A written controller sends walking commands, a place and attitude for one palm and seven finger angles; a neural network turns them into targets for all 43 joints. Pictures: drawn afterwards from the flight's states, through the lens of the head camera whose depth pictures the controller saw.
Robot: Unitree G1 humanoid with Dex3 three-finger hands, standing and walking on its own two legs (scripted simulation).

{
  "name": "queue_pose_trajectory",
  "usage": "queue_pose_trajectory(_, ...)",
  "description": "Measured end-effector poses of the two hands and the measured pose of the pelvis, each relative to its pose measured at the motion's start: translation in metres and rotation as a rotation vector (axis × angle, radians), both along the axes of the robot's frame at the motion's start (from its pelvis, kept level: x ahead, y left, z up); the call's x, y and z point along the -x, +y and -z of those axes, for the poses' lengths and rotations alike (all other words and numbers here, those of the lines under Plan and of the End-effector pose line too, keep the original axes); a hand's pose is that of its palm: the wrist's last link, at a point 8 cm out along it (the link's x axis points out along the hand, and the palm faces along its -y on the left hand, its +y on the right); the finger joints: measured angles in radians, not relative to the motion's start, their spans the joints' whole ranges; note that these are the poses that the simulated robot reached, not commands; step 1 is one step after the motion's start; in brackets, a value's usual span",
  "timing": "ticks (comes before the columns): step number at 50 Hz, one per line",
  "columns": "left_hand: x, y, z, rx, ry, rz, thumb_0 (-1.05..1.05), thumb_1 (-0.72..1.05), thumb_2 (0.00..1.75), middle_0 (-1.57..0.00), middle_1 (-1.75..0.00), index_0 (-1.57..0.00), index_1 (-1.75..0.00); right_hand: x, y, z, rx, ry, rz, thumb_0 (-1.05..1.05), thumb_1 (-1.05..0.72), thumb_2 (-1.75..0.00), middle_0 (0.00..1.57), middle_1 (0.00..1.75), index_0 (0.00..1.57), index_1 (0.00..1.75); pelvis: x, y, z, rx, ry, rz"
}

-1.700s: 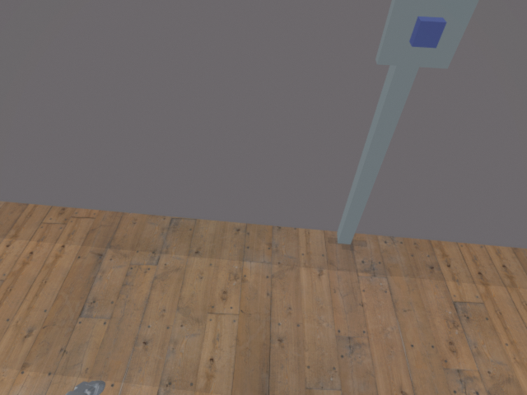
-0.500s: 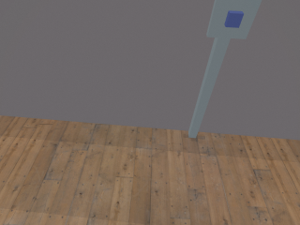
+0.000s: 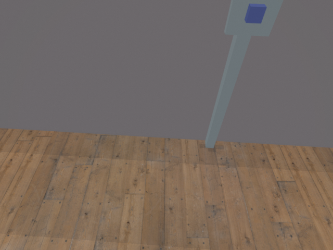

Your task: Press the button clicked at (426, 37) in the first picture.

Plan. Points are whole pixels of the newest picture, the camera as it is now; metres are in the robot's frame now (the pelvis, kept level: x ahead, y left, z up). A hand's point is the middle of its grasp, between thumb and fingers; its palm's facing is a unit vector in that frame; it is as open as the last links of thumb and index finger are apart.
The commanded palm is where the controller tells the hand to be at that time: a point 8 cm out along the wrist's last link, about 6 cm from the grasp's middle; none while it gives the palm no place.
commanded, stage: walk to a spot facing it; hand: left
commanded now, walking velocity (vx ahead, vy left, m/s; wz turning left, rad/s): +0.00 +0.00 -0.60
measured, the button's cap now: (254, 13) +0.89 -0.27 +0.18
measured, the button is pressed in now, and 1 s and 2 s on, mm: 0 0 0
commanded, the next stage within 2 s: none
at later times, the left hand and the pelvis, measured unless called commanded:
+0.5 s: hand out of the picture +0.06 +0.17 -0.17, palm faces -0.19 -0.95 -0.23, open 7.4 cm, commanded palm none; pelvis -0.02 -0.02 +0.00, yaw -15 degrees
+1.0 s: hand (105, 239) +0.17 +0.19 -0.17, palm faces -0.51 -0.83 -0.21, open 7.4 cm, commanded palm none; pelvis -0.02 +0.05 +0.00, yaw -34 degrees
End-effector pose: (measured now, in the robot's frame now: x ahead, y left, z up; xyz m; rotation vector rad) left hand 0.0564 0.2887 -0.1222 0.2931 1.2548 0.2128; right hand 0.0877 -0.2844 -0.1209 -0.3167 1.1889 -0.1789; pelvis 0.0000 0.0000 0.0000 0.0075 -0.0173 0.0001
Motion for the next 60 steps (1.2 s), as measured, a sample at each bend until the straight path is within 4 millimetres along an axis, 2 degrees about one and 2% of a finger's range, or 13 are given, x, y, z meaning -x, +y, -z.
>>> queue_pose_trajectory(7, -0.003, -0.029, 0.016, 0.042, 0.038, 0.060, 0.00, 0.91, 0.90, -0.20, -0.30, -0.20, -0.30, 0.026, 0.013, 0.021, -0.071, -0.021, 0.093, 0.00, -0.91, -0.89, 0.20, 0.30, 0.21, 0.30, 0.008, -0.007, 0.013, -0.029, -0.003, 0.087)
queue_pose_trajectory(12, -0.003, -0.058, 0.024, 0.053, 0.018, 0.095, 0.00, 0.91, 0.90, -0.20, -0.30, -0.20, -0.30, 0.051, 0.007, 0.047, -0.123, 0.014, 0.156, 0.00, -0.91, -0.89, 0.21, 0.30, 0.21, 0.30, 0.013, -0.022, 0.027, -0.020, -0.004, 0.137)
queue_pose_trajectory(15, 0.004, -0.071, 0.020, 0.068, 0.035, 0.098, 0.00, 0.91, 0.90, -0.20, -0.30, -0.20, -0.30, 0.062, 0.004, 0.044, -0.130, 0.045, 0.188, 0.00, -0.91, -0.89, 0.20, 0.30, 0.21, 0.30, 0.016, -0.025, 0.020, -0.012, 0.005, 0.153)
queue_pose_trajectory(20, 0.007, -0.081, 0.012, 0.090, 0.079, 0.133, 0.00, 0.90, 0.90, -0.20, -0.30, -0.21, -0.30, 0.073, 0.000, 0.027, -0.117, 0.034, 0.240, 0.01, -0.91, -0.89, 0.20, 0.30, 0.20, 0.30, 0.017, -0.024, 0.007, -0.024, 0.031, 0.208)
queue_pose_trajectory(28, -0.017, -0.064, 0.013, 0.092, 0.070, 0.209, 0.00, 0.90, 0.90, -0.20, -0.30, -0.21, -0.30, 0.079, 0.001, 0.008, -0.058, -0.030, 0.323, 0.01, -0.91, -0.89, 0.20, 0.30, 0.20, 0.30, 0.017, -0.007, 0.003, -0.014, 0.048, 0.302)
queue_pose_trajectory(34, -0.052, -0.034, 0.025, 0.096, 0.035, 0.284, 0.00, 0.90, 0.90, -0.20, -0.30, -0.21, -0.30, 0.082, 0.023, -0.005, -0.004, -0.113, 0.373, 0.00, -0.91, -0.89, 0.20, 0.30, 0.20, 0.30, 0.017, 0.023, 0.009, 0.005, 0.055, 0.373)
queue_pose_trajectory(36, -0.068, -0.025, 0.031, 0.101, 0.019, 0.311, 0.00, 0.90, 0.90, -0.20, -0.30, -0.21, -0.30, 0.090, 0.034, -0.008, 0.014, -0.133, 0.392, 0.00, -0.91, -0.89, 0.20, 0.30, 0.20, 0.30, 0.017, 0.033, 0.012, 0.005, 0.048, 0.393)
queue_pose_trajectory(39, -0.091, -0.019, 0.028, 0.106, -0.003, 0.364, 0.00, 0.91, 0.90, -0.20, -0.30, -0.20, -0.30, 0.110, 0.053, -0.014, 0.016, -0.115, 0.425, 0.00, -0.91, -0.89, 0.20, 0.30, 0.20, 0.30, 0.017, 0.042, 0.007, 0.016, 0.032, 0.436)
queue_pose_trajectory(44, -0.118, -0.023, 0.019, 0.120, -0.026, 0.445, 0.00, 0.91, 0.90, -0.19, -0.30, -0.20, -0.30, 0.146, 0.079, -0.015, -0.002, -0.074, 0.513, 0.00, -0.91, -0.89, 0.20, 0.30, 0.21, 0.30, 0.015, 0.052, 0.001, 0.033, 0.020, 0.510)
queue_pose_trajectory(48, -0.132, -0.040, 0.017, 0.128, -0.013, 0.517, 0.00, 0.91, 0.90, -0.19, -0.30, -0.20, -0.30, 0.179, 0.098, -0.009, -0.030, -0.039, 0.606, 0.00, -0.91, -0.89, 0.20, 0.30, 0.21, 0.30, 0.016, 0.054, 0.000, 0.037, 0.016, 0.569)
queue_pose_trajectory(51, -0.141, -0.062, 0.017, 0.136, -0.003, 0.582, 0.00, 0.91, 0.90, -0.19, -0.30, -0.20, -0.30, 0.210, 0.111, -0.001, -0.057, 0.003, 0.683, 0.00, -0.91, -0.89, 0.21, 0.30, 0.21, 0.30, 0.018, 0.053, 0.001, 0.033, 0.017, 0.615)
queue_pose_trajectory(56, -0.155, -0.116, 0.014, 0.146, -0.023, 0.712, 0.00, 0.91, 0.90, -0.19, -0.30, -0.20, -0.30, 0.265, 0.125, 0.016, -0.108, 0.081, 0.814, 0.00, -0.90, -0.89, 0.21, 0.30, 0.21, 0.30, 0.027, 0.042, 0.007, 0.020, 0.023, 0.691)
queue_pose_trajectory(60, -0.164, -0.160, 0.015, 0.145, -0.099, 0.806, 0.00, 0.91, 0.90, -0.19, -0.30, -0.20, -0.30, 0.307, 0.127, 0.036, -0.144, 0.135, 0.891, 0.00, -0.91, -0.89, 0.21, 0.30, 0.21, 0.30, 0.037, 0.027, 0.021, 0.008, 0.026, 0.736)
